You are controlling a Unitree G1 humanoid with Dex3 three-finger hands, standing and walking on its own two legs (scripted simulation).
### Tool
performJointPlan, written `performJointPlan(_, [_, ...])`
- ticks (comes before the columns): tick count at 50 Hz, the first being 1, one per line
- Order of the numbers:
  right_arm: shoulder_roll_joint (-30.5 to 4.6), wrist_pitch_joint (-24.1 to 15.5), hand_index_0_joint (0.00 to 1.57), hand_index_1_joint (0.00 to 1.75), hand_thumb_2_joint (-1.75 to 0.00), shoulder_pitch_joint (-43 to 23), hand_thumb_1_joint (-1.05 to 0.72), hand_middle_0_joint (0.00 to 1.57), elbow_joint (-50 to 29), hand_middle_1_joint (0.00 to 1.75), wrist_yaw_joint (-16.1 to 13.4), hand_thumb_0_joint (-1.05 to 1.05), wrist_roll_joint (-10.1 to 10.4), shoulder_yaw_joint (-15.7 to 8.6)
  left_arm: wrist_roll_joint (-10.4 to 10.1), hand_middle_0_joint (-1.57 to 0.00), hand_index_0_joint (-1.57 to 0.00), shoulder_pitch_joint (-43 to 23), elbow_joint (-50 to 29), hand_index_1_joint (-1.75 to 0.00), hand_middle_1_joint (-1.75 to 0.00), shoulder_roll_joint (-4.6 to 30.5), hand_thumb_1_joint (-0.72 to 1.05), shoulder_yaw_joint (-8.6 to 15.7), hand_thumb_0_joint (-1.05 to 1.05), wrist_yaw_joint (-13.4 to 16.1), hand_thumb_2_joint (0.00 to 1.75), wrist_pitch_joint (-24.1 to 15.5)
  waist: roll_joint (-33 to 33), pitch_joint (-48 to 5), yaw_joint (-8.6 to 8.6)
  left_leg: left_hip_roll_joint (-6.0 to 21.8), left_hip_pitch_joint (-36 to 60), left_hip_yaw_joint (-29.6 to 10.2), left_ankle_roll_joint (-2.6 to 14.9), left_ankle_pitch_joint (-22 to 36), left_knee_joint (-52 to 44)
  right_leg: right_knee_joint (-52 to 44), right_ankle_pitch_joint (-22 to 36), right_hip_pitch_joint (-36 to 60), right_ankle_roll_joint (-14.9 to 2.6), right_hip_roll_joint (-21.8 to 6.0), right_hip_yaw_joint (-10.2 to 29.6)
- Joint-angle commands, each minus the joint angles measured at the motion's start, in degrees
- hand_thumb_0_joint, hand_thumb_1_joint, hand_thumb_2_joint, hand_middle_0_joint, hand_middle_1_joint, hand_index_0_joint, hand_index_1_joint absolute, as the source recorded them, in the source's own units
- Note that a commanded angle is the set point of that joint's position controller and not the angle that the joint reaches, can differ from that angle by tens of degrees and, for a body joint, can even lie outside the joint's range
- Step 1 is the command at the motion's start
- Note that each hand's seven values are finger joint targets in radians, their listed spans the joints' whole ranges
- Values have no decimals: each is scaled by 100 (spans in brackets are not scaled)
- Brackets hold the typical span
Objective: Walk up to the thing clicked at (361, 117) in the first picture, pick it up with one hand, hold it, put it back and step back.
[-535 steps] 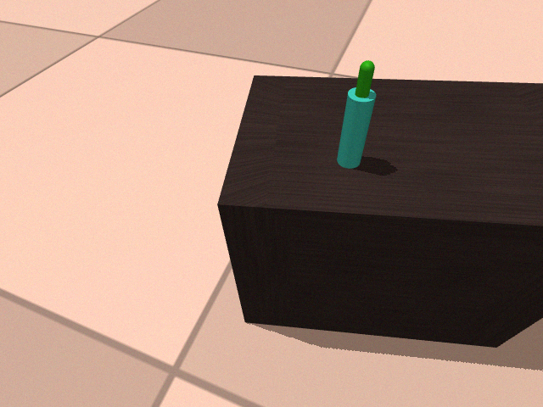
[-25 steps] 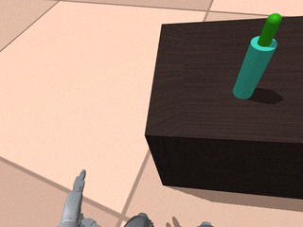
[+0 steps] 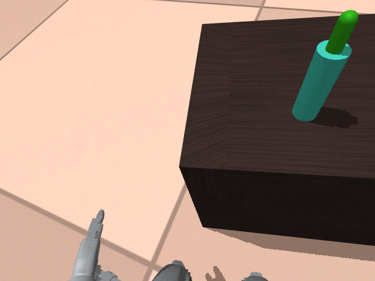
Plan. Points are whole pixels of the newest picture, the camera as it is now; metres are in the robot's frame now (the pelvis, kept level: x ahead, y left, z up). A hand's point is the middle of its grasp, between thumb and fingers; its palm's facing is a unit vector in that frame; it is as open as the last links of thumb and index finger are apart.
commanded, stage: go down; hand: right
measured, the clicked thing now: (322, 73) +0.53 -0.19 +0.10
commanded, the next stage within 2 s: approach in 0.06 s
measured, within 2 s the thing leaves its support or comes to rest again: neither
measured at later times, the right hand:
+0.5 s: hand out of the picture +0.45 -0.33 +0.10, palm faces +0.08 +1.00 +0.04, open 17.5 cm
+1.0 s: hand (325, 98) +0.51 -0.21 +0.05, palm faces +0.11 +0.99 +0.03, open 17.7 cm
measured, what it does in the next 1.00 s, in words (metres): stands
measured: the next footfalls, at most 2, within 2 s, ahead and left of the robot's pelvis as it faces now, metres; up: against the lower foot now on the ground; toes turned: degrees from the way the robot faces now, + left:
none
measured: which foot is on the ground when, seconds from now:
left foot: down 0.00-1.00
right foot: down 0.00-1.00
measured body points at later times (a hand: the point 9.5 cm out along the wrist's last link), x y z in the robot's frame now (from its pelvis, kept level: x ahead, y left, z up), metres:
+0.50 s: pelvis -0.01 +0.00 -0.02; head +0.10 -0.04 +0.42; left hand +0.15 +0.26 -0.05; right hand +0.44 -0.39 +0.10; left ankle +0.01 +0.16 -0.69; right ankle -0.02 -0.12 -0.69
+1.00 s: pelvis -0.02 +0.01 -0.04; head +0.10 -0.03 +0.39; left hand +0.13 +0.27 -0.04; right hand +0.50 -0.27 +0.05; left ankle +0.01 +0.16 -0.69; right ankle -0.02 -0.12 -0.69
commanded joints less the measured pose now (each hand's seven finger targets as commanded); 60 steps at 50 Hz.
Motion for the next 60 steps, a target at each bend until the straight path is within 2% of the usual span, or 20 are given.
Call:
performJointPlan(1, [-2205, -310, 6, 5, -4, -2102, 54, 6, -1327, 5, -3, 0, 100, -143, 0, -5, -4, -101, -892, -5, -4, 1013, -57, 562, 0, 103, 7, -292, -1431, -2411, -144, -206, 1042, 168, 428, 1848, -254, -613, 3274, 1943, -51, 96, -85])
performJointPlan(3, [-1995, -261, 5, 5, -4, -1809, 54, 6, -925, 5, -35, 0, 88, -57, -24, -5, -4, 49, -826, -5, -4, 866, -57, 438, 0, 64, 6, -261, -1138, -1945, -102, -198, 1041, 164, 415, 1752, -317, -663, 2890, 1632, -101, 134, -120])
performJointPlan(7, [-2080, -273, 5, 5, -4, -1881, 55, 6, -1008, 5, -50, 0, 89, -85, -28, -5, -4, 18, -1160, -5, -4, 864, -56, 416, 0, 31, 6, -289, -1006, -2004, -60, -179, 1259, 137, 380, 1852, -318, -671, 2583, 1451, -146, 176, -162])
performJointPlan(8, [-2164, -300, 5, 6, -4, -1907, 61, 3, -1150, 6, -31, 0, 99, -130, -28, -5, -3, 154, -1070, -5, -3, 985, -58, 591, 0, 39, 6, -278, -1107, -2085, -84, -166, 1254, 125, 376, 1861, -305, -656, 2559, 1530, -146, 178, -161])
performJointPlan(12, [-2091, -348, 5, 4, -3, -1913, 54, 5, -1153, 4, 30, 0, 131, -117, -15, -5, -4, 366, -948, -5, -5, 856, -56, 507, 0, -21, 5, -265, -1366, -2149, -78, -174, 930, 133, 397, 1873, -184, -539, 2986, 1744, -107, 135, -123])
performJointPlan(18, [-1012, -502, 5, 4, -4, -1904, 52, 6, -709, 4, 27, 0, 150, 514, 57, -6, -5, -271, -1243, -6, -5, 914, -56, 536, 0, -94, 5, -389, -1241, -1962, 153, -216, 168, 194, 415, 1253, 39, -401, 2455, 1439, -93, 59, -22])
performJointPlan(21, [-944, -744, 6, 4, -4, -2409, 51, 6, -1377, 4, -34, 0, 222, 491, 85, -6, -5, -70, -1452, -6, -5, 1007, -57, 622, 0, -93, 6, -403, -1496, -2854, 224, -190, 320, 168, 384, 1612, 221, -189, 2798, 1762, -86, 86, -17])
performJointPlan(22, [-1073, -792, 5, 4, -5, -2393, 52, 5, -1404, 4, -86, 0, 229, 376, 90, -5, -5, 331, -1127, -6, -5, 1074, -56, 731, 0, -86, 5, -327, -1531, -2900, 267, -206, 248, 198, 376, 1644, 285, -152, 3071, 1869, -72, 74, 14])
performJointPlan(25, [-504, -894, 5, 4, -5, -1896, 52, 5, -902, 4, -322, 0, 281, 495, 88, -6, -5, 287, -1044, -6, -5, 942, -55, 689, 0, -184, 5, -232, -1259, -2278, 264, -214, -112, 205, 378, 1419, 389, -28, 2836, 1304, -90, 89, 3])
performJointPlan(30, [-679, -1339, 5, 5, -6, -2494, 49, 5, -1616, 5, -953, 0, 66, 273, 158, -6, -6, 298, -1744, -6, -5, 686, -55, 535, 0, -339, 4, -166, -1512, -2744, 241, -196, -10, 122, 397, 1295, 646, 123, 2024, 879, -87, 145, -121])
performJointPlan(34, [-845, -1540, 5, 4, -3, -2706, 54, 5, -1987, 4, -1440, 0, -120, 94, 202, -6, -6, 257, -2408, -6, -6, 1019, -55, 1012, 0, -378, 4, -14, -1646, -3494, 312, -209, 161, 128, 396, 1484, 845, 332, 2262, 1094, -64, 152, -126])
performJointPlan(37, [-503, -1576, 4, 4, -3, -2800, 56, 5, -1849, 4, -1799, 0, -250, 170, 242, -6, -6, 298, -2304, -5, -6, 944, -55, 1092, 0, -445, 4, 148, -1862, -3238, 307, -231, -136, 136, 428, 1317, 912, 401, 2247, 965, -24, 122, -126])
performJointPlan(38, [-105, -1557, 3, 5, -4, -2675, 58, 4, -1519, 5, -1879, 0, -310, 354, 261, -6, -6, 321, -2304, -6, -6, 836, -56, 1022, 0, -473, 5, 171, -1777, -3150, 394, -247, -232, 153, 425, 1305, 919, 439, 2243, 878, -33, 109, -119])
performJointPlan(40, [-343, -1620, 4, 4, -3, -2973, 59, 4, -1989, 4, -2052, 0, -403, 241, 255, -5, -6, 33, -2605, -5, -5, 894, -55, 1061, 0, -488, 4, 212, -1876, -3454, 341, -250, -96, 165, 441, 1277, 924, 418, 2145, 968, -18, 73, -115])
performJointPlan(42, [-47, -1581, 3, 5, -4, -3029, 61, 3, -1934, 5, -2109, 0, -522, 443, 248, -5, -5, -263, -3009, -5, -5, 725, -55, 890, 0, -512, 4, 199, -1854, -3608, 317, -254, -15, 168, 442, 1367, 948, 491, 2308, 1050, -10, 33, -137])
performJointPlan(45, [484, -1404, 3, 5, -4, -2243, 61, 3, -1085, 5, -2138, 0, -561, 589, 215, -5, -6, 296, -2690, -5, -6, 455, -55, 646, 0, -610, 4, 303, -1362, -3055, 308, -266, 338, 175, 400, 1555, 883, 422, 2132, 411, -59, 77, -204])
performJointPlan(48, [98, -1304, 4, 5, -4, -2400, 57, 4, -1447, 5, -2169, 0, -563, 374, 176, -5, -6, 524, -3141, -5, -5, 724, -55, 919, 0, -637, 4, 374, -1305, -3393, 366, -258, 626, 168, 365, 1735, 880, 362, 2183, 530, -69, 64, -223])
performJointPlan(52, [503, -1313, 4, 5, -5, -2269, 51, 4, -1236, 5, -2221, 0, -447, 479, 134, -6, -7, 910, -2841, -5, -6, 634, -54, 973, 0, -702, 3, 408, -880, -2057, 487, -266, -15, 146, 358, 1030, 751, 330, 1330, -98, -155, 85, -236])
performJointPlan(55, [641, -1393, 4, 5, -5, -2594, 54, 4, -1843, 5, -2273, 0, -452, 576, 139, -6, -6, 780, -3280, -5, -6, 668, -54, 1070, 0, -702, 3, 374, -762, -2540, 566, -239, 141, 48, 344, 981, 742, 411, 1150, 48, -213, 94, -268])
performJointPlan(60, [979, -1341, 4, 4, -4, -2871, 49, 5, -2201, 4, -2416, 0, -482, 838, 139, -5, -5, 883, -3057, -5, -5, 713, -55, 1195, 0, -664, 4, 376, -1403, -3079, 423, -260, 45, 122, 394, 1317, 856, 346, 1761, 860, -111, 126, -248])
